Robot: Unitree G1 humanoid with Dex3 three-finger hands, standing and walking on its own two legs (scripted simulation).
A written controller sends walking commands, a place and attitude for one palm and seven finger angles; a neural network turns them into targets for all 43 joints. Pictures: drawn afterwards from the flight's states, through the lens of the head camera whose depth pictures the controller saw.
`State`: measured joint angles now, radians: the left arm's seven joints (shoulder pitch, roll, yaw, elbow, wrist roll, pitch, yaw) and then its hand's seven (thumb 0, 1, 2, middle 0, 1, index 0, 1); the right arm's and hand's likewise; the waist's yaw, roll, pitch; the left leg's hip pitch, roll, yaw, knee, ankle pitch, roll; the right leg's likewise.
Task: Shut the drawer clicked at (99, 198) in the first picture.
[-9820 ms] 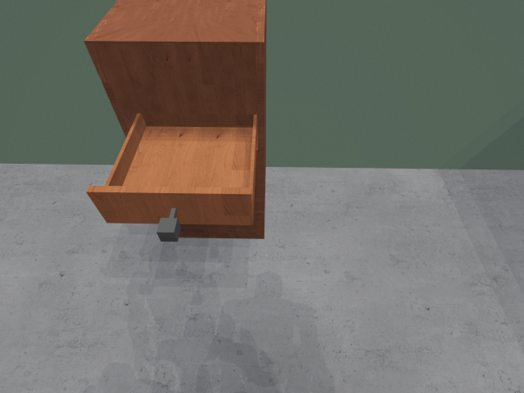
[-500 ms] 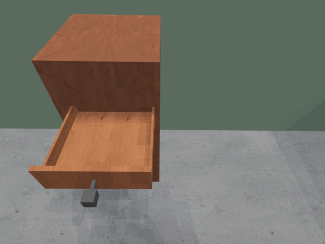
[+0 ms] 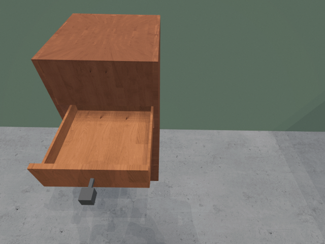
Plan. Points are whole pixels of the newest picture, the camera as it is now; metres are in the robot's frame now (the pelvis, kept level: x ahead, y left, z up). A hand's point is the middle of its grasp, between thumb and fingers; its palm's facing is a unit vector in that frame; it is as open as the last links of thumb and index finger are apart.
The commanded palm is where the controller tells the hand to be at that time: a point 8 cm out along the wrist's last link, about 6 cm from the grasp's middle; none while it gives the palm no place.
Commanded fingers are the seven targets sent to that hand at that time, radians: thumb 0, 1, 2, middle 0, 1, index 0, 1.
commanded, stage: look again from close up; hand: left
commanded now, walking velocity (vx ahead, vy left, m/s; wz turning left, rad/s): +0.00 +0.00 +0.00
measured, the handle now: (89, 190) +0.31 +0.26 -0.16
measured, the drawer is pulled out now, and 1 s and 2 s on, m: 0.30 0.30 0.30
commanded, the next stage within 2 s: shuffle to correct the standing spot in 0.12 s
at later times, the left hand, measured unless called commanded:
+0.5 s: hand out of the picture -0.04 +0.15 -0.18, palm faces +0.09 -0.98 -0.17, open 7.3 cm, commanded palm none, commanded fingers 0.00 0.90 0.90 -0.20 -0.30 -0.20 -0.30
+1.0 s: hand out of the picture +0.05 +0.21 -0.18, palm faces -0.02 -0.98 -0.22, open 7.3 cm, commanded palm none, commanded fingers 0.00 0.90 0.90 -0.20 -0.30 -0.20 -0.30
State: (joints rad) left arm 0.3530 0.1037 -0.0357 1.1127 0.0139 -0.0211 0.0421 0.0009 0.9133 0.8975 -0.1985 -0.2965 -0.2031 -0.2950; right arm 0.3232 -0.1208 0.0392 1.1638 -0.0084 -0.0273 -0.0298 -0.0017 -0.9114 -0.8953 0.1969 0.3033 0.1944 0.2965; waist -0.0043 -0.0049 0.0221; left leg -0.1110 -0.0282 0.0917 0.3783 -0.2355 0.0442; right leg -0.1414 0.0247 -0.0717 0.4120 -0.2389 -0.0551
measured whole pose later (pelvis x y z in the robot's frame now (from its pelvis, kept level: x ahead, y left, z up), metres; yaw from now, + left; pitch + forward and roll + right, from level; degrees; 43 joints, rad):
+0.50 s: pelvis +0.01 +0.00 +0.00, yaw +2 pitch -1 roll -1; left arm 0.39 0.12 0.00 1.09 0.02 -0.02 0.04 0.00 0.91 0.90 -0.20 -0.30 -0.20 -0.30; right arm 0.37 -0.14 0.02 1.14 -0.02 0.02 -0.02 0.00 -0.91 -0.90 0.20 0.30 0.19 0.30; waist 0.02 0.01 0.00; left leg -0.22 0.01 0.05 0.57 -0.35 0.02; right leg -0.15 0.05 -0.11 0.40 -0.25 -0.08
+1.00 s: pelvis +0.03 +0.03 -0.01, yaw -1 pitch -1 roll +2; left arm 0.26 0.17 0.00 1.07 0.02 0.03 0.04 0.00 0.92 0.90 -0.20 -0.30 -0.20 -0.29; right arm 0.27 -0.12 0.01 1.13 -0.01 -0.02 -0.05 0.01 -0.93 -0.89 0.20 0.30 0.20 0.30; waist -0.01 -0.04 0.06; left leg -0.15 -0.03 0.15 0.42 -0.25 0.04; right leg -0.17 -0.06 -0.03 0.54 -0.35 0.00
